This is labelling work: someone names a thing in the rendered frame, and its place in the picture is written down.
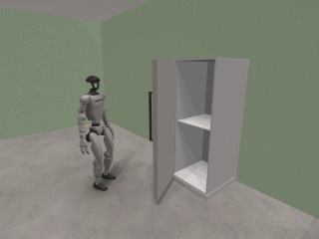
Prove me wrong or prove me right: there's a robot right upper arm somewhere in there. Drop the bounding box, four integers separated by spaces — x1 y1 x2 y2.
78 95 90 120

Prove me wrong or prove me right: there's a right robot hand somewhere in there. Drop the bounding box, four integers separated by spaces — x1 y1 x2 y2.
79 138 90 154

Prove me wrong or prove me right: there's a right robot forearm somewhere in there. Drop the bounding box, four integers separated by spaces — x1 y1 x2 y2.
77 115 86 139

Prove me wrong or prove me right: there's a left robot hand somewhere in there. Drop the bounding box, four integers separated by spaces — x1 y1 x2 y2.
108 126 115 138

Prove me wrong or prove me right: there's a robot head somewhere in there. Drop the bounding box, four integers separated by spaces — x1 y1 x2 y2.
86 76 100 96

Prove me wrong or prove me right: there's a fridge door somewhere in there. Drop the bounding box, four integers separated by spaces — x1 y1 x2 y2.
152 59 176 200

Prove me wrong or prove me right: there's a left robot foot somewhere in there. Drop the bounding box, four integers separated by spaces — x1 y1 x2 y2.
101 173 116 180

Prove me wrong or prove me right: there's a robot left upper arm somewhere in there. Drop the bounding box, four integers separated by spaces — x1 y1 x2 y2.
99 93 106 113

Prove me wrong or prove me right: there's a handle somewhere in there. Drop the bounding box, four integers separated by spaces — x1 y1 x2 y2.
149 92 153 141

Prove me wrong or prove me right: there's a left robot forearm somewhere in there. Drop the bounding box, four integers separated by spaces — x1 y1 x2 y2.
102 111 110 127

